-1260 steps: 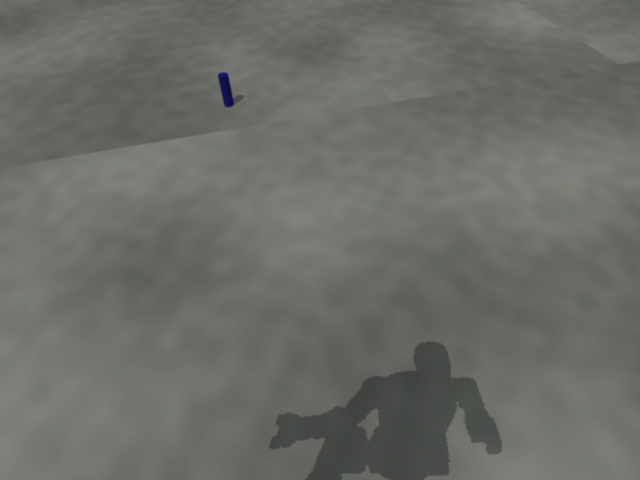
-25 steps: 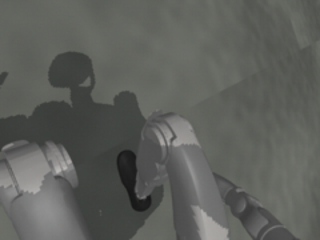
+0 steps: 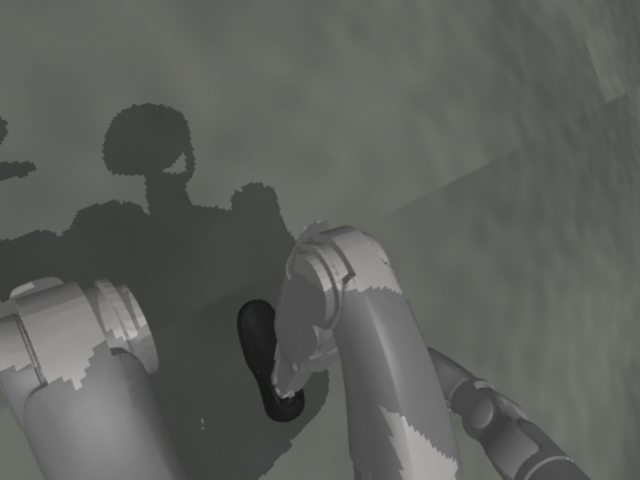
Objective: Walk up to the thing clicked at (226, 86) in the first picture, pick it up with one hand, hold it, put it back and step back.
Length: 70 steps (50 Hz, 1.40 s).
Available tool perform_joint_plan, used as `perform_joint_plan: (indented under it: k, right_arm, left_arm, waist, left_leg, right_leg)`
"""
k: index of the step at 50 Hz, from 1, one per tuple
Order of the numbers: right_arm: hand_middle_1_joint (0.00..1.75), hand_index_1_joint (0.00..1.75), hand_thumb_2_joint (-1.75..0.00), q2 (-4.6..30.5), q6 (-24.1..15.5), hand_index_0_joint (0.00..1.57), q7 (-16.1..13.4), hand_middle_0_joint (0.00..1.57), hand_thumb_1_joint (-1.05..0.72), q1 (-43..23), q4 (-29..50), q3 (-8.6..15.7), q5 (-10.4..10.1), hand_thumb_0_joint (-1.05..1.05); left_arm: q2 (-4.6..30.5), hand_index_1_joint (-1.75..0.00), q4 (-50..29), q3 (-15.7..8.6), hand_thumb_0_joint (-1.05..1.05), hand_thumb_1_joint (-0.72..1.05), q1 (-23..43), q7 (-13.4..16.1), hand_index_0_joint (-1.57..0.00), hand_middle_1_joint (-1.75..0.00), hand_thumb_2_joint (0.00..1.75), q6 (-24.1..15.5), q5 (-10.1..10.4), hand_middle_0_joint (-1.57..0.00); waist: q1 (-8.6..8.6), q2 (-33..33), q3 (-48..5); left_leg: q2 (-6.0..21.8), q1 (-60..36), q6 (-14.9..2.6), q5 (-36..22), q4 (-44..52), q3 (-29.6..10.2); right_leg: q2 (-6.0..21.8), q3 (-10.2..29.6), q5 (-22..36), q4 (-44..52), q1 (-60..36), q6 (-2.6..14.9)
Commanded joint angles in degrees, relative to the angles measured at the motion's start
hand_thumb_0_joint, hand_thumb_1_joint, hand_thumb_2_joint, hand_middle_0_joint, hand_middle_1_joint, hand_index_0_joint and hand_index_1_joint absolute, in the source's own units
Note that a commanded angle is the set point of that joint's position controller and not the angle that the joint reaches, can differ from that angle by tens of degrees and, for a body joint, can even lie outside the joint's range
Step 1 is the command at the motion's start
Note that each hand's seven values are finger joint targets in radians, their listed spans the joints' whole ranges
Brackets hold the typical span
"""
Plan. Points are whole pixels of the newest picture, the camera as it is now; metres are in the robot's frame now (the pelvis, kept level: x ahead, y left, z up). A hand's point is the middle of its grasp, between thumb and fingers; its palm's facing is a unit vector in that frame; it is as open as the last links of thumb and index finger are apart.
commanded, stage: withdraw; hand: left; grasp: from the side
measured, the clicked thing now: out of the picture +0.45 +0.29 -0.21
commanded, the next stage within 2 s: rise in 0.08 s
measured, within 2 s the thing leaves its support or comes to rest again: neither
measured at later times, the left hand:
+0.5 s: hand out of the picture +0.39 +0.41 -0.03, palm faces +0.36 -0.85 -0.38, open 17.1 cm
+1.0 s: hand out of the picture +0.28 +0.32 +0.16, palm faces +0.34 -0.83 -0.44, open 17.0 cm
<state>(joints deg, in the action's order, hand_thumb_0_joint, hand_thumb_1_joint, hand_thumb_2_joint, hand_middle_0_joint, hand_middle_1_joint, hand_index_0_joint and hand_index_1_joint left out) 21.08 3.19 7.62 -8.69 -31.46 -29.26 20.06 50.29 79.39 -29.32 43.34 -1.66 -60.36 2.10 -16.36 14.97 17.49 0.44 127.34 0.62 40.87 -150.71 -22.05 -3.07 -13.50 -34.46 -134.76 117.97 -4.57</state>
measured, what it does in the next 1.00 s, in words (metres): rises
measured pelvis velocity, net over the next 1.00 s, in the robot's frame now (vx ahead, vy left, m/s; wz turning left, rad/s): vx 0.05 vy -0.02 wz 0.24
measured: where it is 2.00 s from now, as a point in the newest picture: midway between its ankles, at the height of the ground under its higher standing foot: (201, 427)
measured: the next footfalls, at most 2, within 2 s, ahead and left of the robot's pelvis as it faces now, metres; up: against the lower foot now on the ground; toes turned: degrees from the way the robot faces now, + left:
none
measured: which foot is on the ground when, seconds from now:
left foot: down 0.00-1.00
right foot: down 0.00-1.00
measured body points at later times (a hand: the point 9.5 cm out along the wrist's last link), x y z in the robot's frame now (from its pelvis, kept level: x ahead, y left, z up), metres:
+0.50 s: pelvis +0.01 -0.01 +0.05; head +0.20 +0.12 +0.43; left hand +0.37 +0.46 -0.01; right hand +0.17 -0.25 -0.05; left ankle +0.08 +0.12 -0.26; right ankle +0.15 -0.13 -0.26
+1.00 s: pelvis +0.05 -0.02 +0.26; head +0.20 +0.05 +0.67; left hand +0.26 +0.36 +0.19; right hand +0.29 -0.22 +0.15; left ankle +0.08 +0.12 -0.26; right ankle +0.15 -0.13 -0.26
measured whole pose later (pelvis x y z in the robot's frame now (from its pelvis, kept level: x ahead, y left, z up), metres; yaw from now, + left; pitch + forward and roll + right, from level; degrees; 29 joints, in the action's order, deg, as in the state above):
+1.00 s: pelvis +0.05 -0.02 +0.26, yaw +14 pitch +30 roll -3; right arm 14.3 5.4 -4.2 5.4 -29.0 0.0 -3.0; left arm 23.5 25.3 -13.3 4.8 5.3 1.1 -1.8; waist -3.0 -0.7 -10.0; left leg 2.8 90.6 1.0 36.7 -97.5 -3.6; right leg 1.5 -2.4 -35.6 -94.7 88.7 -1.0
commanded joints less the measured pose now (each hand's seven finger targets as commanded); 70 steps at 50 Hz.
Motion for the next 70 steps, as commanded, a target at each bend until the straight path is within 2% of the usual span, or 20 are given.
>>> perform_joint_plan:
  k: [1,6,8,10,11,13,18,22,24,27,29,33,38,39,41,49,54,62,63,70]
  right_arm:
    - [0.3,0.3,-0.9,20.7,2.1,0.2,-1.4,0.2,-0.91,5.6,0.0,9.8,-1.1,0.0]
    - [0.3,0.3,-0.9,18.6,2.4,0.2,-2.1,0.2,-0.9,9.5,-0.6,13.9,-5.0,0.0]
    - [0.3,0.3,-0.9,17.7,2.3,0.2,-2.2,0.2,-0.89,11.3,-1.6,14.8,-6.5,0.0]
    - [0.3,0.3,-0.9,17.4,2.1,0.2,-2.5,0.2,-0.84,11.7,-1.1,15.4,-7.9,0.0]
    - [0.3,0.3,-0.92,15.7,2.9,0.2,-2.7,0.2,-0.92,13.0,-2.2,18.9,-9.5,0.0]
    - [0.3,0.3,-0.92,15.1,3.9,0.2,-2.2,0.2,-0.95,14.6,-1.0,20.1,-10.4,0.0]
    - [0.3,0.3,-0.9,13.1,5.8,0.2,-2.7,0.2,-0.9,17.0,-0.4,23.2,-13.1,0.0]
    - [0.3,0.3,-0.9,11.4,6.8,0.2,-3.3,0.2,-0.9,18.8,0.0,25.9,-15.0,0.0]
    - [0.3,0.3,-0.9,10.2,7.0,0.2,-3.5,0.2,-0.9,20.1,0.6,27.8,-15.9,0.0]
    - [0.3,0.3,-0.9,10.1,6.7,0.2,-4.2,0.2,-0.9,20.4,1.0,31.0,-17.9,0.0]
    - [0.3,0.3,-0.9,9.4,6.5,0.2,-4.7,0.2,-0.9,21.2,1.9,32.1,-18.8,0.0]
    - [0.3,0.3,-0.9,8.2,6.1,0.2,-6.2,0.2,-0.9,20.6,4.8,33.5,-21.0,0.0]
    - [0.3,0.3,-0.9,5.0,5.0,0.2,-9.0,0.2,-0.9,19.9,6.4,33.4,-22.4,0.0]
    - [0.3,0.3,-0.9,4.4,4.5,0.2,-9.6,0.2,-0.9,18.8,7.1,33.3,-22.6,0.0]
    - [0.3,0.3,-0.9,3.7,3.7,0.2,-10.7,0.2,-0.9,19.9,6.8,33.4,-22.5,0.0]
    - [0.3,0.3,-0.9,1.1,-0.3,0.2,-13.1,0.2,-0.9,20.2,7.2,32.6,-22.7,0.0]
    - [0.3,0.3,-0.9,0.5,-1.9,0.2,-14.0,0.2,-0.9,21.7,7.5,32.3,-22.6,0.0]
    - [0.3,0.3,-0.9,-1.3,-4.6,0.2,-16.3,0.2,-0.9,21.1,9.4,31.2,-22.7,0.0]
    - [0.3,0.3,-0.9,-1.0,-4.9,0.2,-16.6,0.2,-0.9,21.7,9.3,31.3,-22.6,0.0]
    - [0.3,0.3,-0.9,-2.7,-6.7,0.2,-18.6,0.2,-0.9,22.1,11.8,30.6,-22.3,0.0]
  left_arm:
    - [15.2,-0.06,-18.1,-3.5,0.0,-0.41,11.4,-2.1,-0.12,-0.06,0.1,-0.8,0.8,-0.13]
    - [6.6,-0.07,-23.7,2.5,0.0,-0.45,8.3,-7.9,-0.12,-0.07,0.08,7.4,2.9,-0.12]
    - [2.3,-0.06,-22.8,6.2,0.0,-0.47,9.9,-9.4,-0.11,-0.07,0.06,10.6,3.6,-0.1]
    - [3.1,-0.01,-22.4,4.5,0.0,-0.46,10.9,-9.8,-0.04,0.0,0.07,13.0,4.4,-0.05]
    - [14.2,-0.06,-23.6,-0.2,0.0,-0.54,10.8,-6.7,-0.07,-0.05,0.07,15.5,-3.8,-0.08]
    - [7.3,-0.08,-25.2,3.2,0.0,-0.57,13.1,-6.4,-0.07,-0.07,0.09,18.6,-4.1,-0.08]
    - [15.7,-0.1,-29.4,-2.1,0.0,-0.52,12.8,-3.9,-0.08,-0.1,0.17,26.4,-7.9,-0.08]
    - [12.3,-0.08,-30.7,-2.8,0.0,-0.46,5.0,-2.7,-0.07,-0.08,0.11,32.9,-8.8,-0.07]
    - [8.0,-0.09,-33.5,-0.8,0.0,-0.39,2.8,-2.2,-0.08,-0.09,0.15,36.1,-8.8,-0.08]
    - [2.5,-0.07,-35.2,2.3,0.0,-0.46,-3.5,-1.4,-0.06,-0.07,0.11,41.2,-8.4,-0.07]
    - [0.5,-0.07,-44.7,4.8,0.0,-0.49,-1.1,-0.6,-0.06,-0.07,0.1,43.4,-8.0,-0.06]
    - [-1.2,-0.07,-54.2,5.0,0.0,-0.49,-14.7,1.5,-0.06,-0.07,0.09,48.9,-6.5,-0.06]
    - [-1.2,-0.08,-66.8,4.1,0.0,-0.43,-19.7,5.0,-0.07,-0.08,0.13,53.4,-5.3,-0.07]
    - [-6.0,-0.07,-60.6,6.5,0.0,-0.45,-26.4,5.2,-0.06,-0.07,0.12,54.9,-5.3,-0.06]
    - [-4.3,-0.07,-68.9,5.4,0.0,-0.46,-22.5,6.4,-0.06,-0.07,0.11,55.4,-4.9,-0.06]
    - [-18.5,-0.05,-61.0,13.8,0.0,-0.55,-37.1,8.4,-0.05,-0.05,0.06,60.4,-3.7,-0.05]
    - [-19.6,-0.05,-65.8,15.6,0.0,-0.54,-40.5,9.9,-0.05,-0.05,0.06,63.1,-3.0,-0.05]
    - [-27.1,-0.05,-70.3,21.7,0.0,-0.57,-52.4,12.1,-0.05,-0.05,0.04,68.3,-2.0,-0.05]
    - [-24.7,-0.05,-76.2,20.8,0.0,-0.58,-49.3,12.6,-0.05,-0.05,0.04,68.3,-1.9,-0.05]
    - [-31.1,-0.05,-82.1,26.1,0.0,-0.57,-64.8,13.1,-0.05,-0.05,0.04,72.4,-1.4,-0.05]
  waist:
    - [-2.24,-42.9,-42.5]
    - [-1.48,-38.9,-43.4]
    - [-2.87,-36.1,-40.9]
    - [-2.32,-31.9,-38.8]
    - [3.8,-37.6,-44.5]
    - [2.0,-38.6,-47.0]
    - [5.74,-38.9,-52.1]
    - [8.81,-36.3,-55.4]
    - [9.1,-34.4,-59.1]
    - [10.08,-31.2,-57.6]
    - [9.71,-29.7,-59.4]
    - [12.37,-24.8,-61.9]
    - [13.66,-22.2,-63.4]
    - [13.06,-21.8,-60.2]
    - [13.4,-23.8,-62.4]
    - [12.92,-20.1,-52.2]
    - [13.65,-19.4,-51.7]
    - [13.96,-19.5,-42.8]
    - [14.23,-20.2,-42.8]
    - [14.36,-17.8,-36.4]
  left_leg:
    - [4.1,-32.0,2.21,-14.6,22.1,6.7]
    - [3.3,-26.6,0.93,-10.2,23.5,9.0]
    - [2.9,-23.3,0.23,-7.6,23.6,9.3]
    - [2.7,-21.1,-0.39,-4.7,23.9,8.9]
    - [2.7,-26.6,0.11,-7.2,26.7,10.6]
    - [3.0,-29.1,0.47,-7.0,28.4,10.2]
    - [2.3,-29.1,-0.27,-6.4,31.1,13.0]
    - [1.7,-30.1,-0.44,-8.2,34.1,14.9]
    - [1.4,-31.1,-0.68,-10.0,35.1,16.2]
    - [1.5,-32.9,-1.0,-4.9,40.1,15.9]
    - [1.4,-34.1,-1.48,-1.7,43.0,15.9]
    - [1.2,-38.9,-1.93,-1.0,49.2,16.2]
    - [1.1,-44.6,-2.29,-3.8,55.1,18.3]
    - [1.1,-45.5,-2.29,-4.5,56.3,18.7]
    - [1.1,-50.3,-2.15,-8.0,58.6,19.2]
    - [1.0,-61.2,-1.87,-16.1,69.6,20.3]
    - [1.0,-70.4,-1.68,-22.9,76.4,20.7]
    - [0.8,-81.7,-1.02,-23.0,89.4,21.2]
    - [0.7,-83.6,-1.04,-23.0,90.9,21.3]
    - [0.7,-90.7,-0.89,-26.6,98.7,21.2]
  right_leg:
    - [-1.5,-4.7,12.9,6.9,-15.4,5.37]
    - [-1.1,-2.8,10.6,9.3,-13.4,5.69]
    - [-0.9,-2.6,8.9,9.9,-11.2,5.74]
    - [-0.6,-2.4,6.5,10.8,-9.2,5.7]
    - [-0.3,-1.0,6.2,11.2,-7.8,6.23]
    - [0.0,-0.6,5.7,11.1,-6.3,6.44]
    - [0.5,2.1,3.6,12.8,-7.2,6.82]
    - [0.9,3.7,4.0,15.1,-8.8,6.85]
    - [1.0,4.7,5.0,17.0,-10.5,6.9]
    - [1.5,5.9,1.4,20.8,-8.2,7.06]
    - [1.5,6.5,-0.2,24.3,-11.8,6.8]
    - [1.8,8.1,-1.4,31.2,-19.4,6.26]
    - [2.2,10.6,0.4,40.0,-31.9,5.93]
    - [2.3,11.0,0.9,41.7,-32.5,5.92]
    - [2.4,11.5,3.7,44.2,-36.9,5.98]
    - [2.8,11.5,10.6,56.7,-49.5,5.83]
    - [3.0,11.5,17.4,63.8,-60.7,5.55]
    - [3.0,11.3,17.5,76.0,-72.7,5.35]
    - [3.0,11.1,17.5,77.5,-73.8,5.32]
    - [2.3,9.8,20.7,84.4,-82.6,5.08]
